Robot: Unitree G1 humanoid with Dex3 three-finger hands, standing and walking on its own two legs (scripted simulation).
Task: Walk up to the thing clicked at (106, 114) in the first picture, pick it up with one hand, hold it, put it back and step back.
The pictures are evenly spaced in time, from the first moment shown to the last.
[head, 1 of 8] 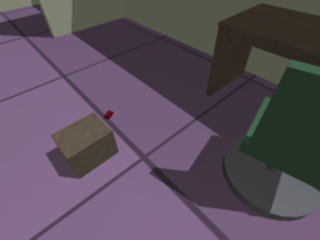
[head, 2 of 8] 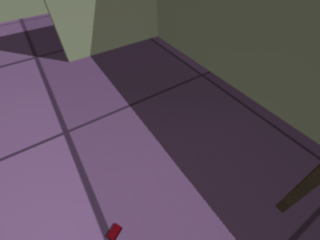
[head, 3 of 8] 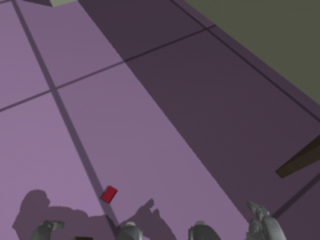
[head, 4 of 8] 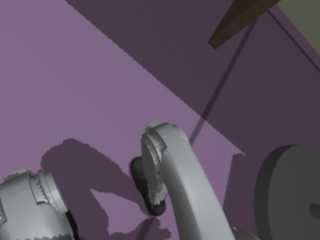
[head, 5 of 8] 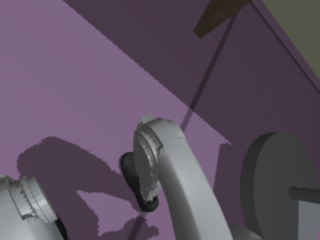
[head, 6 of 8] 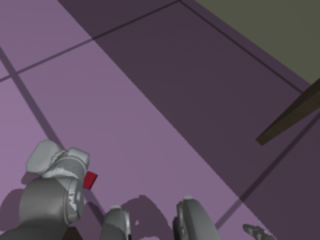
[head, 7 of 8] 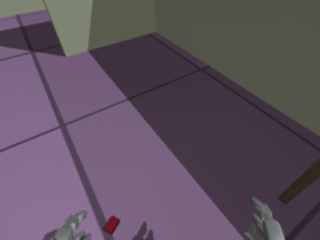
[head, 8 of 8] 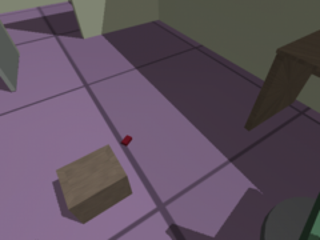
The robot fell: no
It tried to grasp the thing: yes
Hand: left
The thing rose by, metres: 0.00
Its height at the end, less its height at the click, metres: +0.00
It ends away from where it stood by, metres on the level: 0.00
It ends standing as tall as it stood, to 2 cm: yes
